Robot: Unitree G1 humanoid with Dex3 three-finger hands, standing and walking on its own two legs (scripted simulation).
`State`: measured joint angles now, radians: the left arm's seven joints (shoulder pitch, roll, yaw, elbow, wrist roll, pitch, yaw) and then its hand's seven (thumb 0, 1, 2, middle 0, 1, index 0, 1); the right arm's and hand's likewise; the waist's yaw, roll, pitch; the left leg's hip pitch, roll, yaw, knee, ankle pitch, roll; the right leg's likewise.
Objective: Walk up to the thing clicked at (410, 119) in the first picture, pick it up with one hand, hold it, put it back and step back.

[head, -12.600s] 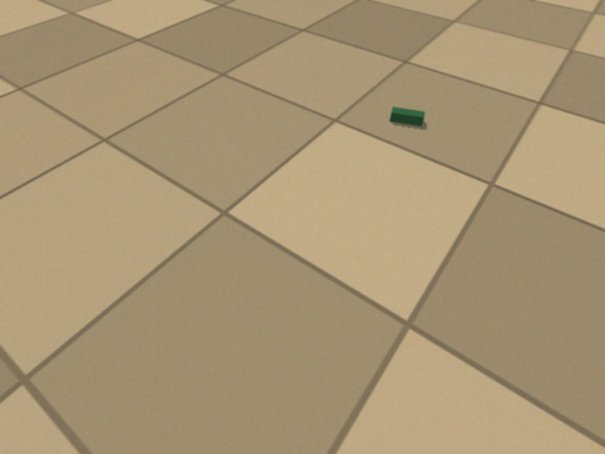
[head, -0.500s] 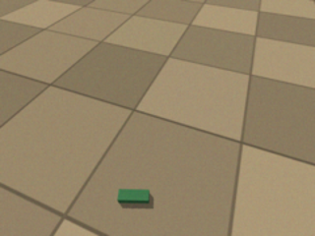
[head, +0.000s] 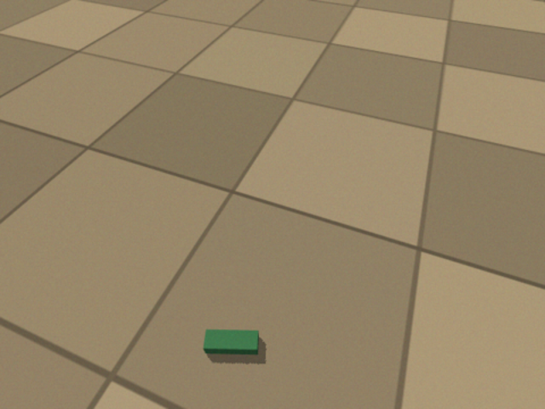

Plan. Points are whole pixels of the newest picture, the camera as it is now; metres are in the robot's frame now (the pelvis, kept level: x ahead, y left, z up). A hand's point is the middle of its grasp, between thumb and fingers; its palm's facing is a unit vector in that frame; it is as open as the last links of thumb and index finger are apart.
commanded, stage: stand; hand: left
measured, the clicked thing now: (231, 342) +0.45 +0.18 -0.75
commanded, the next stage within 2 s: walk up in 0.58 s
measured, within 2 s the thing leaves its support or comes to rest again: neither
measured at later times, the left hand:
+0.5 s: hand out of the picture +0.07 +0.25 -0.16, palm faces -0.04 -0.94 -0.35, open 7.4 cm
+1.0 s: hand out of the picture +0.08 +0.18 -0.17, palm faces -0.08 -0.93 -0.36, open 7.4 cm
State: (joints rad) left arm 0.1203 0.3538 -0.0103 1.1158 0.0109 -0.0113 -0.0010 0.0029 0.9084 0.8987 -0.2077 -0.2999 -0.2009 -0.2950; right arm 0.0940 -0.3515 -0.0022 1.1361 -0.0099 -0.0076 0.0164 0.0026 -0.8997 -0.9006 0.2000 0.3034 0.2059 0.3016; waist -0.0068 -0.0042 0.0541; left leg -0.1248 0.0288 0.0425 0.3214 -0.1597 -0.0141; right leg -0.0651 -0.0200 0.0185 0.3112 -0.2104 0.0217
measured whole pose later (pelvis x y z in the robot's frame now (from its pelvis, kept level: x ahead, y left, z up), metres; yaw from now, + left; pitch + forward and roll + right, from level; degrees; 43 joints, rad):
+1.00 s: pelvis +0.02 -0.08 -0.02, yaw -3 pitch -3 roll -1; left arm 0.24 0.35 0.05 0.98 0.04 0.02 -0.03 0.00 0.91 0.90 -0.21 -0.30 -0.20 -0.29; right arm 0.23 -0.44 -0.06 1.00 -0.01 0.01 -0.01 0.00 -0.90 -0.90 0.20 0.30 0.20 0.30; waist 0.01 0.04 0.10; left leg -0.32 0.03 -0.06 0.83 -0.52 0.00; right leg -0.23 0.00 0.01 0.56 -0.29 0.01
